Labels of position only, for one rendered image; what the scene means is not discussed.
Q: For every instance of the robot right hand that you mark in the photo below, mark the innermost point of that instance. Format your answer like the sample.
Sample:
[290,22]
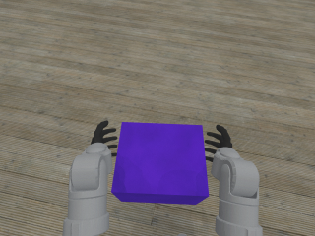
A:
[224,138]

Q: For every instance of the carton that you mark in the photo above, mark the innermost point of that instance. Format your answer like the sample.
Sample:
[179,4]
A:
[160,163]

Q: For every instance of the left robot forearm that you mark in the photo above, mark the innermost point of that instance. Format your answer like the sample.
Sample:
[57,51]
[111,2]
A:
[87,192]

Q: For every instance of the robot left hand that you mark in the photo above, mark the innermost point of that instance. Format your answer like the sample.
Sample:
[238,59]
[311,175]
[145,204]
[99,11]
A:
[99,133]

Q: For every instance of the right robot forearm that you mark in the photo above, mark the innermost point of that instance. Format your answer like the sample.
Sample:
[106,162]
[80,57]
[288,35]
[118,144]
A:
[238,193]

